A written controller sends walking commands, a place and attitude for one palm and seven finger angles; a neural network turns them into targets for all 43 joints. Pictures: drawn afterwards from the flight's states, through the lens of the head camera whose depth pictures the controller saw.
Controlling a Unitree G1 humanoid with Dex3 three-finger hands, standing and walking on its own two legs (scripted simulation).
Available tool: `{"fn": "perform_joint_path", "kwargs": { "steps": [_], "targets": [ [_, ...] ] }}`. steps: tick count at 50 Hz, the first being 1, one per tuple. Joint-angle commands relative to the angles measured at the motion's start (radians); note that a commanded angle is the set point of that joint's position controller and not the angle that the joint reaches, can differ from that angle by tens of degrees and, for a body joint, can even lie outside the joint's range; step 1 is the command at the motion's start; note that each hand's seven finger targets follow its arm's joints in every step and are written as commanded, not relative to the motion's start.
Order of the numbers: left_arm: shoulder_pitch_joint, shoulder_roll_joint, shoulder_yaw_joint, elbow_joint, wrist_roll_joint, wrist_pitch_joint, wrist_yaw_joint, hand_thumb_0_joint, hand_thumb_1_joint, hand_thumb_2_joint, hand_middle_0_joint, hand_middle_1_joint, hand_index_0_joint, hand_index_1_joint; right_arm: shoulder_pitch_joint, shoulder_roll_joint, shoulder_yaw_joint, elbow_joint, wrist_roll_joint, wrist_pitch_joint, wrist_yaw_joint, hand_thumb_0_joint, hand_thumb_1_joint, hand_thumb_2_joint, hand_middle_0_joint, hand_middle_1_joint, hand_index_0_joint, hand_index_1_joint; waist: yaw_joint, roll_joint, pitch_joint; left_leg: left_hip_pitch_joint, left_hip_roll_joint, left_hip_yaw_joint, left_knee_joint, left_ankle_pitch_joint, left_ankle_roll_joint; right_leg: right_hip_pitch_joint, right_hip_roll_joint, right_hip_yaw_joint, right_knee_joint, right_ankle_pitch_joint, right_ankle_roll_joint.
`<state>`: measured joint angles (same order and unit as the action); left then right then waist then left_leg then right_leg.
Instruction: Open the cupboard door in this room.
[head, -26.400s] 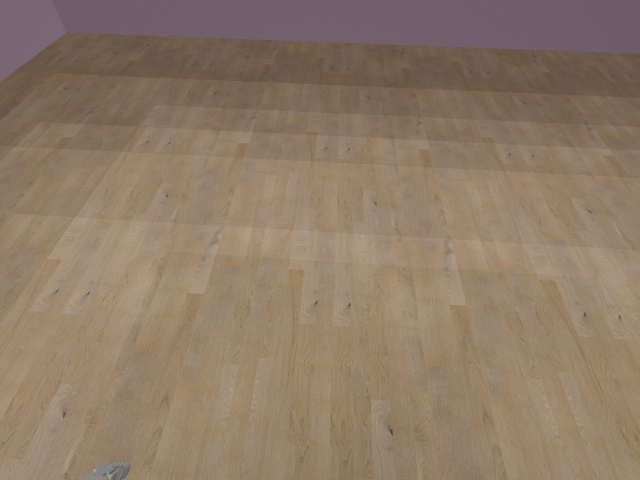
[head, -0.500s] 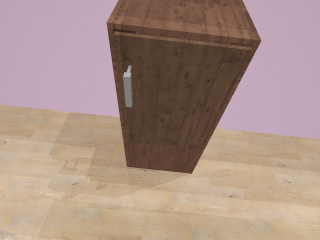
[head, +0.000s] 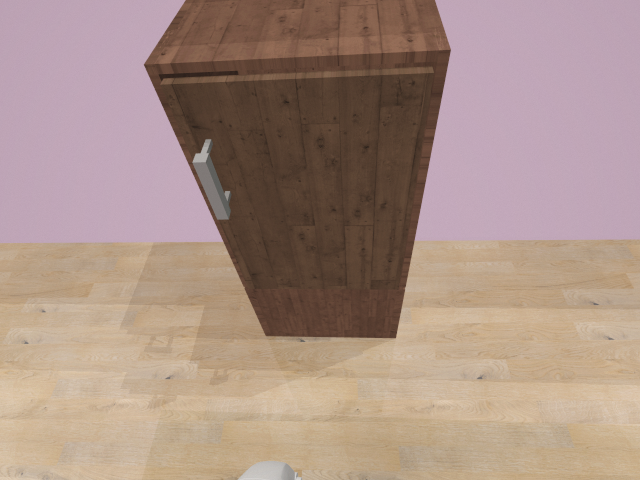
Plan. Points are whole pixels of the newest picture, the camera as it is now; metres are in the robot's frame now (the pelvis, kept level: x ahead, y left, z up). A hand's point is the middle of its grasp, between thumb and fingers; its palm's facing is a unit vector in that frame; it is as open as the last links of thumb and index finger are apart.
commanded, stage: come to a stop and stand still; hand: left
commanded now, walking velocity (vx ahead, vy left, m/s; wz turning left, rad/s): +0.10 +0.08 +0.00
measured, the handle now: (215, 180) +0.58 +0.23 +0.01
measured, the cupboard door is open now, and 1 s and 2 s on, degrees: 0 0 0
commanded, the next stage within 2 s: look again from close up in 0.50 s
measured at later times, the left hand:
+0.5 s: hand out of the picture -0.04 +0.22 -0.17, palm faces +0.04 -0.99 -0.16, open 7.3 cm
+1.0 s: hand out of the picture +0.04 +0.21 -0.18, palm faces +0.05 -0.98 -0.20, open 7.3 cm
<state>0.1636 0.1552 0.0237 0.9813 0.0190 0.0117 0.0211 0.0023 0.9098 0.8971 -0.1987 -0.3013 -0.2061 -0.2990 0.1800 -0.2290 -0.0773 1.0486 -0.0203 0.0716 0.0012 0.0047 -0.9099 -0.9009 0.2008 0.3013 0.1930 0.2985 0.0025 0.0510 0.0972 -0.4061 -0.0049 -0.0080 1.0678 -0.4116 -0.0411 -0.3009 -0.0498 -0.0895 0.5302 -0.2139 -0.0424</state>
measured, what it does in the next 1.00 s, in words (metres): steps on the spot: left foot, then right foot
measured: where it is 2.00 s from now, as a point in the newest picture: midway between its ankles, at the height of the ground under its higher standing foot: outside the picture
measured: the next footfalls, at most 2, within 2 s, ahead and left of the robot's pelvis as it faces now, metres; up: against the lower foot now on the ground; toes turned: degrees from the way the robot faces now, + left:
left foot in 0.28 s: -0.04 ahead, +0.15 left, +0.00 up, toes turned +3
right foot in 0.64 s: +0.02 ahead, -0.09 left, +0.00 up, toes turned -4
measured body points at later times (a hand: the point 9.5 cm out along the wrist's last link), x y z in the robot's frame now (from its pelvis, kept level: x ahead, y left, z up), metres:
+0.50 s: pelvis -0.02 +0.04 +0.01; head -0.01 +0.06 +0.46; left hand -0.04 +0.28 -0.16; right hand -0.05 -0.16 -0.14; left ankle -0.08 +0.15 -0.74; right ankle -0.03 -0.08 -0.70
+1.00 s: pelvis -0.01 +0.03 -0.01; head -0.02 +0.04 +0.44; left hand +0.04 +0.26 -0.16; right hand +0.05 -0.21 -0.15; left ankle -0.08 +0.15 -0.74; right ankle -0.02 -0.08 -0.74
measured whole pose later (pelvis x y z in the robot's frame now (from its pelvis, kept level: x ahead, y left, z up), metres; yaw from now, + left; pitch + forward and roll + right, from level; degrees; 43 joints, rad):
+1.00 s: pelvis -0.01 +0.03 -0.01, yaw +1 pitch -2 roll -1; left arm 0.26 0.17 0.01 1.01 0.01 0.00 0.04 0.00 0.93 0.90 -0.20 -0.30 -0.21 -0.30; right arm 0.22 -0.18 -0.04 1.03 -0.02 0.00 -0.04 0.00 -0.91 -0.90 0.20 0.30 0.19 0.30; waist -0.01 0.00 -0.01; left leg -0.12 0.04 0.02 0.55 -0.40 -0.01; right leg -0.21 -0.01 -0.09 0.55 -0.31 -0.01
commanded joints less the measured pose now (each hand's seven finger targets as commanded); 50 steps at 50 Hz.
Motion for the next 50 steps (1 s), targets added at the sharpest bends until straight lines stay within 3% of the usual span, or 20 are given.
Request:
{"fn": "perform_joint_path", "kwargs": {
  "steps": [1,7,11,12,13,14,15,16,18,20,27,29,30,31,33,35,38,42,45,50],
  "targets": [
    [0.079,0.215,0.063,-0.046,0.004,-0.018,0.019,0.0,0.9,0.9,-0.2,-0.3,-0.2,-0.3,0.048,-0.051,-0.004,-0.053,0.001,-0.02,0.003,0.0,-0.9,-0.9,0.2,0.3,0.2,0.3,0.045,-0.206,-0.116,-0.037,0.037,-0.034,-0.052,0.024,-0.008,0.14,-0.27,0.282,-0.266,0.06,-0.098],
    [0.11,0.234,0.071,-0.019,0.013,-0.013,0.007,0.0,0.9,0.9,-0.2,-0.3,-0.2,-0.3,0.075,-0.026,0.013,-0.051,0.006,-0.038,0.003,0.0,-0.9,-0.9,0.2,0.3,0.2,0.3,0.057,-0.23,-0.113,0.078,0.021,0.034,-0.352,-0.052,0.013,0.14,-0.241,0.303,-0.345,-0.15,-0.103],
    [0.057,0.212,0.063,0.009,0.003,-0.006,0.008,0.0,0.9,0.9,-0.2,-0.3,-0.2,-0.3,0.237,0.006,0.027,0.005,0.008,-0.06,-0.008,0.0,-0.9,-0.9,0.2,0.3,0.2,0.3,-0.015,-0.226,-0.137,0.312,-0.001,0.086,-0.664,0.086,0.033,0.031,-0.172,0.228,-0.329,-0.23,-0.04],
    [0.049,0.186,0.055,0.015,-0.003,-0.001,0.007,0.0,0.9,0.9,-0.2,-0.3,-0.2,-0.3,0.272,0.002,0.03,0.022,0.007,-0.067,-0.013,0.0,-0.9,-0.9,0.2,0.3,0.2,0.3,-0.031,-0.178,-0.125,0.398,0.013,0.065,-0.744,0.112,0.039,-0.053,-0.131,0.191,-0.285,-0.281,-0.004],
    [0.062,0.136,0.041,0.019,-0.012,0.001,0.003,0.0,0.9,0.9,-0.2,-0.3,-0.2,-0.3,0.272,-0.035,0.027,0.023,-0.001,-0.075,-0.018,0.0,-0.9,-0.9,0.2,0.3,0.2,0.3,-0.028,-0.032,-0.091,0.382,0.108,-0.063,-0.836,0.006,0.068,-0.131,-0.061,0.14,-0.181,-0.296,0.031],
    [0.078,0.081,0.027,0.015,-0.016,0.002,-0.005,0.0,0.9,0.9,-0.2,-0.3,-0.2,-0.3,0.25,-0.093,0.02,0.009,-0.008,-0.08,-0.024,0.0,-0.9,-0.9,0.2,0.3,0.2,0.3,-0.024,0.14,-0.036,0.262,0.264,-0.261,-0.956,-0.214,0.119,-0.153,0.004,0.041,-0.025,-0.217,0.057],
    [0.065,0.079,0.025,0.022,-0.004,0.003,-0.01,0.0,0.9,0.9,-0.2,-0.3,-0.2,-0.3,0.161,-0.112,0.019,-0.014,-0.003,-0.076,-0.027,0.0,-0.9,-0.9,0.2,0.3,0.2,0.3,-0.006,0.186,0.025,0.112,0.33,-0.344,-1.027,-0.333,0.151,-0.118,0.016,0.023,0.084,-0.187,0.057],
    [0.056,0.081,0.027,0.04,0.008,0.009,-0.012,0.0,0.9,0.9,-0.2,-0.3,-0.2,-0.3,0.112,-0.095,0.023,-0.019,-0.003,-0.081,-0.031,0.0,-0.9,-0.9,0.2,0.3,0.2,0.3,-0.002,0.223,0.074,0.039,0.305,-0.31,-1.057,-0.298,0.15,-0.086,0.005,0.053,0.169,-0.171,0.059],
    [0.115,0.078,0.027,0.074,0.006,0.007,-0.025,0.0,0.9,0.9,-0.2,-0.3,-0.2,-0.3,0.091,-0.061,0.036,-0.008,0.0,-0.092,-0.042,0.0,-0.9,-0.9,0.2,0.3,0.2,0.3,0.027,0.122,0.076,0.136,0.255,-0.208,-1.0,-0.089,0.155,-0.146,0.008,0.067,0.284,-0.13,0.063],
    [0.105,0.075,0.024,0.086,0.005,-0.003,-0.03,0.0,0.9,0.9,-0.2,-0.3,-0.2,-0.3,0.143,-0.044,0.038,0.017,0.004,-0.101,-0.049,0.0,-0.9,-0.9,0.2,0.3,0.2,0.3,0.01,0.06,0.059,0.256,0.242,-0.155,-0.946,0.122,0.152,-0.213,-0.003,0.071,0.305,-0.108,0.075],
    [0.046,0.048,0.01,0.077,-0.011,-0.006,-0.019,0.0,0.9,0.9,-0.2,-0.3,-0.2,-0.3,0.224,-0.047,0.021,0.078,-0.003,-0.099,-0.064,0.0,-0.9,-0.9,0.2,0.3,0.2,0.3,-0.034,0.09,-0.036,0.385,0.264,-0.118,-0.748,0.748,0.179,-0.091,-0.004,0.038,0.093,-0.182,0.079],
    [0.102,0.043,0.013,0.1,-0.013,-0.01,-0.014,0.0,0.9,0.9,-0.2,-0.3,-0.2,-0.3,0.208,-0.035,0.018,0.084,0.002,-0.097,-0.063,0.0,-0.9,-0.9,0.2,0.3,0.2,0.3,-0.009,0.094,-0.059,0.34,0.224,-0.091,-0.701,0.705,0.144,0.027,0.007,0.017,-0.043,-0.054,0.07],
    [0.184,0.18,0.002,0.05,0.0,-0.027,-0.002,0.0,0.9,0.9,-0.2,-0.3,-0.2,-0.3,0.143,-0.089,0.033,0.004,0.007,-0.08,-0.052,0.0,-0.9,-0.9,0.2,0.3,0.2,0.3,0.02,-0.057,-0.046,0.222,0.142,-0.019,-0.631,0.369,0.083,0.149,0.019,0.02,-0.158,0.022,0.038],
    [0.228,0.104,0.012,0.063,0.001,-0.025,0.011,0.0,0.9,0.9,-0.2,-0.3,-0.2,-0.3,0.143,-0.031,0.027,-0.031,0.0,-0.103,-0.052,0.0,-0.9,-0.9,0.2,0.3,0.2,0.3,0.031,-0.205,-0.096,0.11,0.093,-0.001,-0.529,0.221,0.064,0.157,-0.065,0.149,-0.124,0.173,0.015],
    [0.198,0.123,0.013,0.029,0.006,-0.026,0.019,0.0,0.9,0.9,-0.2,-0.3,-0.2,-0.3,0.213,0.027,0.035,-0.027,0.003,-0.102,-0.05,0.0,-0.9,-0.9,0.2,0.3,0.2,0.3,-0.018,-0.15,-0.236,0.129,0.037,0.028,-0.506,0.164,0.049,0.229,-0.131,0.202,-0.088,0.216,-0.034],
    [0.2,0.126,0.023,0.015,0.004,-0.034,0.025,0.0,0.9,0.9,-0.2,-0.3,-0.2,-0.3,0.214,0.035,0.041,-0.029,-0.001,-0.095,-0.05,0.0,-0.9,-0.9,0.2,0.3,0.2,0.3,-0.013,-0.22,-0.215,0.078,0.031,0.044,-0.451,0.124,0.057,0.27,-0.136,0.193,-0.073,0.441,-0.056],
    [0.213,0.133,0.033,0.009,0.001,-0.036,0.037,0.0,0.9,0.9,-0.2,-0.3,-0.2,-0.3,0.189,0.033,0.036,-0.039,0.011,-0.09,-0.054,0.0,-0.9,-0.9,0.2,0.3,0.2,0.3,-0.009,-0.12,-0.159,0.055,0.044,0.042,-0.473,0.118,0.051,0.311,-0.162,0.176,-0.013,0.773,-0.072],
    [0.192,0.116,0.024,-0.002,-0.006,-0.034,0.036,0.0,0.9,0.9,-0.2,-0.3,-0.2,-0.3,0.214,0.003,0.029,-0.017,0.004,-0.086,-0.052,0.0,-0.9,-0.9,0.2,0.3,0.2,0.3,-0.018,-0.051,-0.125,0.204,0.095,0.024,-0.536,0.485,0.058,0.207,-0.076,0.09,0.013,0.648,-0.01],
    [0.184,0.133,0.026,-0.004,-0.004,-0.035,0.036,0.0,0.9,0.9,-0.2,-0.3,-0.2,-0.3,0.174,-0.018,0.026,-0.036,0.006,-0.081,-0.051,0.0,-0.9,-0.9,0.2,0.3,0.2,0.3,-0.017,-0.036,-0.117,0.21,0.095,0.029,-0.535,0.514,0.05,0.214,-0.081,0.086,-0.001,0.655,-0.008],
    [0.143,0.132,0.019,-0.016,-0.003,-0.028,0.029,0.0,0.9,0.9,-0.2,-0.3,-0.2,-0.3,0.114,-0.05,0.028,-0.049,0.003,-0.082,-0.046,0.0,-0.9,-0.9,0.2,0.3,0.2,0.3,-0.015,-0.023,-0.071,0.223,0.11,0.011,-0.605,0.453,0.059,0.165,-0.057,0.084,-0.058,0.383,0.006]
  ]
}}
